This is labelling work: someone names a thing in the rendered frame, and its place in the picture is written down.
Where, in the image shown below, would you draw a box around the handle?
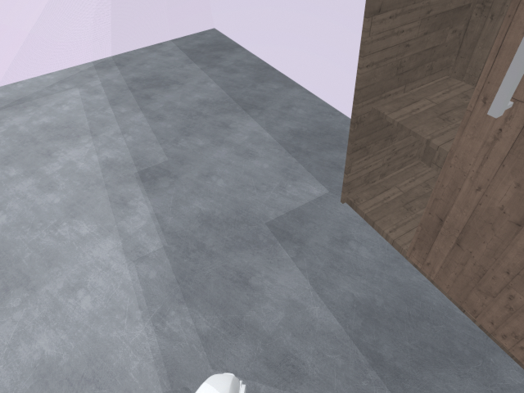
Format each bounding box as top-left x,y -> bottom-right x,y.
487,37 -> 524,118

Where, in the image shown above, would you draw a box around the robot left thigh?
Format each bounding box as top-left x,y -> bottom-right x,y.
196,374 -> 246,393

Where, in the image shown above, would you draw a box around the wardrobe door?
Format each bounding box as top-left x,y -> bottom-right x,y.
406,0 -> 524,364

